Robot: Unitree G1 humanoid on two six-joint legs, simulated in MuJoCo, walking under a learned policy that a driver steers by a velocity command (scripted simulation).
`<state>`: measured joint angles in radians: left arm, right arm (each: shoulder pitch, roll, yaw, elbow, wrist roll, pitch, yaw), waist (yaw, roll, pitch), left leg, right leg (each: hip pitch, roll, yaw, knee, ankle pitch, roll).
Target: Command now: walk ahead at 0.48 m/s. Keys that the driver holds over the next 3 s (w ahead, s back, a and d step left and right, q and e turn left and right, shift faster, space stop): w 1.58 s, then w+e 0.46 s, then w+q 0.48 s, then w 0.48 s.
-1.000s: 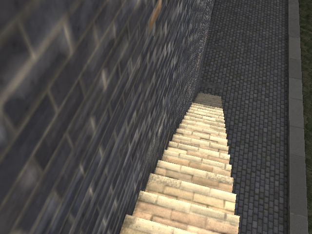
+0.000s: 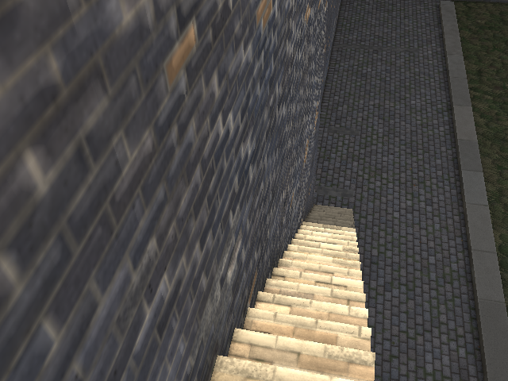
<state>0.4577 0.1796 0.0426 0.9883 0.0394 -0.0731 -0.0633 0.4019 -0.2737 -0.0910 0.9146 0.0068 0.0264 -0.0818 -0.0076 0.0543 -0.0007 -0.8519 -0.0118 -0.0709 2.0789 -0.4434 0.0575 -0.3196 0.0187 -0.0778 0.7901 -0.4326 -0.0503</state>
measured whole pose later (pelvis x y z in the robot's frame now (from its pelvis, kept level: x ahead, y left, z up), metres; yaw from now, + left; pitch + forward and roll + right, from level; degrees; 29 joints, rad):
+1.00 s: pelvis +0.42 -0.03 -0.38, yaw -5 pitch +1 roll +1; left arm 0.13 0.20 0.06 0.89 -0.01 -0.03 -0.06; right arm 0.47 -0.19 -0.04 1.00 -0.02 -0.07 -0.06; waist -0.12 -0.01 0.02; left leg -0.68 0.09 -0.04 2.06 -0.80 0.05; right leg -0.28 0.05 0.05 0.47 -0.20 -0.06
